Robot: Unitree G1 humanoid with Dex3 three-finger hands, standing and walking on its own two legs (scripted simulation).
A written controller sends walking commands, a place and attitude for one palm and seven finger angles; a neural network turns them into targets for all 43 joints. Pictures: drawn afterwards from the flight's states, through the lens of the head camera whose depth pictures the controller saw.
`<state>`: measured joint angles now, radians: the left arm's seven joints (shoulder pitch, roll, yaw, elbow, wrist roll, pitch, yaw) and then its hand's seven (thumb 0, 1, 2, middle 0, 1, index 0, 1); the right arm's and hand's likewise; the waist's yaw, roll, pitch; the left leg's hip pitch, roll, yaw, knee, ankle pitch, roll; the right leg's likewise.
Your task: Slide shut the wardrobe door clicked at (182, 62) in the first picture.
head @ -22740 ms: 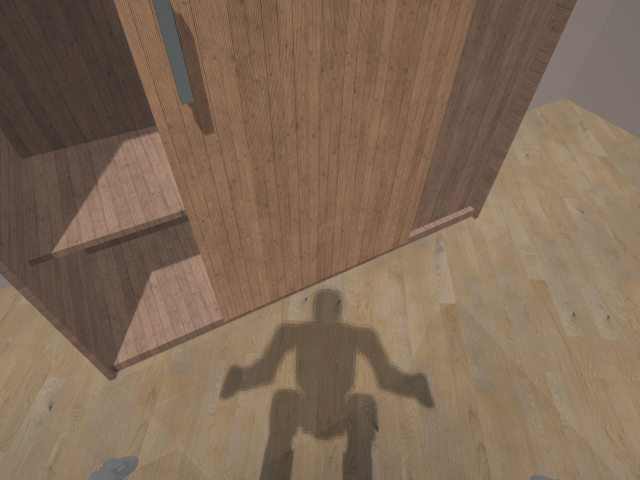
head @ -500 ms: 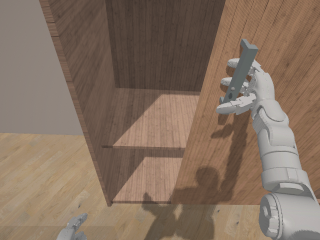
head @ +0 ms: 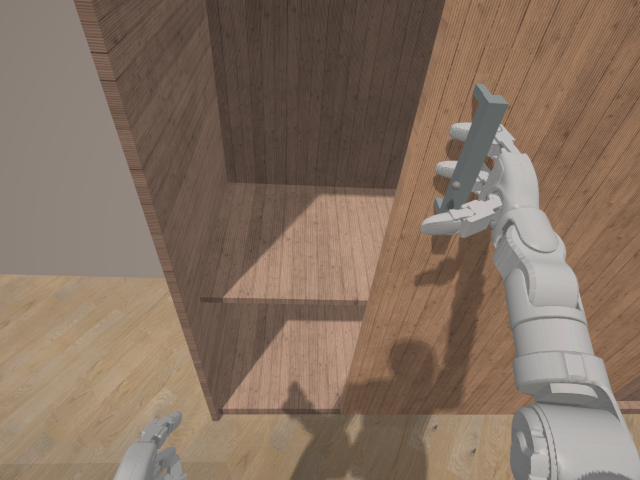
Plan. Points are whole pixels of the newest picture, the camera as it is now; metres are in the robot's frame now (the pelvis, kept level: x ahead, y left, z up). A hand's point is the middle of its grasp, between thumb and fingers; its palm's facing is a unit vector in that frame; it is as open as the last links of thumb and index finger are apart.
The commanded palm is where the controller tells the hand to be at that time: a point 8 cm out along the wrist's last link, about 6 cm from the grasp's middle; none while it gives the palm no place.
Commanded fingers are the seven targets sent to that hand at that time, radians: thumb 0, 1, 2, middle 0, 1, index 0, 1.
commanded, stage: slide the fingers in behind the handle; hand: right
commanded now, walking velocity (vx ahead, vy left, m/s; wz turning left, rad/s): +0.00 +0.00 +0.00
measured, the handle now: (461, 163) +0.47 -0.15 +0.20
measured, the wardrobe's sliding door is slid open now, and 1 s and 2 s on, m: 0.37 0.37 0.37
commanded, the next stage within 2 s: grip the handle and tug to test in 0.44 s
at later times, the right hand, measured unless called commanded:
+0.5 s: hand (456, 185) +0.41 -0.13 +0.21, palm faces -0.02 +1.00 -0.03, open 14.4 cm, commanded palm +0.38 -0.16 +0.20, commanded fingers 0.00 0.50 -0.30 0.30 1.20 0.30 1.20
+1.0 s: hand (457, 184) +0.41 -0.13 +0.21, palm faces -0.01 +1.00 -0.02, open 9.7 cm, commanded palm +0.39 -0.16 +0.20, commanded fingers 0.00 -0.62 -0.78 0.42 1.36 0.42 1.36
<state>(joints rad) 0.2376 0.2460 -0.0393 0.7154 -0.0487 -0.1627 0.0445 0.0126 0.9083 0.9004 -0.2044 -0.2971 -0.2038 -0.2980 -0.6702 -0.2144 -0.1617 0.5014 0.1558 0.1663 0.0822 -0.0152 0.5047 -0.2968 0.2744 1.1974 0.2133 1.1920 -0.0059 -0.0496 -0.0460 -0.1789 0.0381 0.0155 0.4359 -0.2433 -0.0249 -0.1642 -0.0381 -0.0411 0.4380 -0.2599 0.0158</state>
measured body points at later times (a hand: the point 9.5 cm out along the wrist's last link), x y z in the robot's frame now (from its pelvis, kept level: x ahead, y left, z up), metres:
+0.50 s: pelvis +0.00 -0.01 +0.00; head -0.02 +0.01 +0.45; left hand +0.15 +0.22 -0.10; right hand +0.40 -0.18 +0.21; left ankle -0.01 +0.14 -0.74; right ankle -0.02 -0.13 -0.74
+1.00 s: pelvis +0.00 +0.00 +0.00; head -0.02 +0.01 +0.45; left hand +0.15 +0.23 -0.10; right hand +0.40 -0.18 +0.22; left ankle -0.01 +0.14 -0.74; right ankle -0.02 -0.13 -0.74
